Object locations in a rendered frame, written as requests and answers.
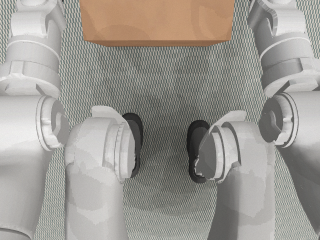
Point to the robot left forearm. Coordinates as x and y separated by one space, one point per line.
33 51

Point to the robot right foot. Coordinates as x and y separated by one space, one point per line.
195 134

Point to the robot right shin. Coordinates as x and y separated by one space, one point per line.
231 116

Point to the robot left upper arm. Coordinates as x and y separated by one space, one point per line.
32 127

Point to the carton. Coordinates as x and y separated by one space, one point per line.
157 23

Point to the robot right upper arm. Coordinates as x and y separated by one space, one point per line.
291 122

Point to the robot right forearm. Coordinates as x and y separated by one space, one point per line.
283 46

